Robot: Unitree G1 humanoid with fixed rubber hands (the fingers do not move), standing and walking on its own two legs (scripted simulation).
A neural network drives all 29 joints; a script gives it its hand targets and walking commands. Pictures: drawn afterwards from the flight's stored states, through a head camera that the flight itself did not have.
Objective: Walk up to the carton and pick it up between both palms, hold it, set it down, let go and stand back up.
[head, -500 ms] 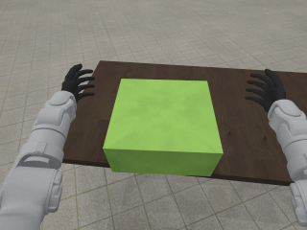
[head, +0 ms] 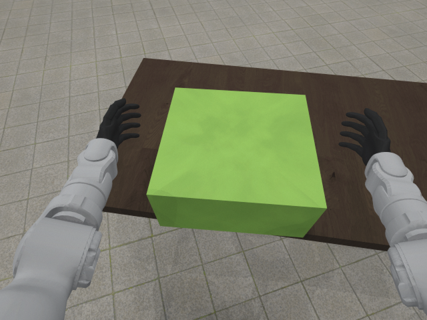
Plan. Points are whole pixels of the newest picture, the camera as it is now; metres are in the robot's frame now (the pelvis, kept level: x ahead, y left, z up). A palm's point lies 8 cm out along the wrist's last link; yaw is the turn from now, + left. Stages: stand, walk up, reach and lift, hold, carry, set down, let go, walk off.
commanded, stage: reach and lift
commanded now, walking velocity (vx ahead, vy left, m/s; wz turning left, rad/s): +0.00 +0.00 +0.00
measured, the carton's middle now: (235, 158) +0.47 -0.03 +0.00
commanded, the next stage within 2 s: none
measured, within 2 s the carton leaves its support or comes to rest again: neither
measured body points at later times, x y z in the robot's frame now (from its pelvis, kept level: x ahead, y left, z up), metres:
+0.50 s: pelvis -0.03 +0.00 -0.02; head +0.06 +0.00 +0.42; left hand +0.46 +0.20 +0.07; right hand +0.44 -0.26 +0.07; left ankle +0.01 +0.12 -0.74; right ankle -0.02 -0.12 -0.74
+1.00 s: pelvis -0.02 +0.00 -0.02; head +0.07 +0.01 +0.42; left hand +0.46 +0.18 +0.06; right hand +0.44 -0.23 +0.06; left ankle +0.01 +0.12 -0.74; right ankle -0.02 -0.12 -0.74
